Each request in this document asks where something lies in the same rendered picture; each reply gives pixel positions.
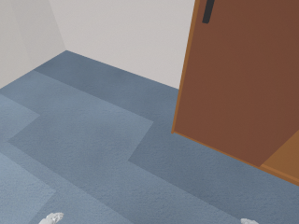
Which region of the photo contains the handle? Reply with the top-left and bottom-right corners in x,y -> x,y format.
202,0 -> 215,24

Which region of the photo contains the robot left hand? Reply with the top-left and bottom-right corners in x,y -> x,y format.
38,212 -> 64,224

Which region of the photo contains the wardrobe door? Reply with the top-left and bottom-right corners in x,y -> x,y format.
263,130 -> 299,179
174,0 -> 299,167

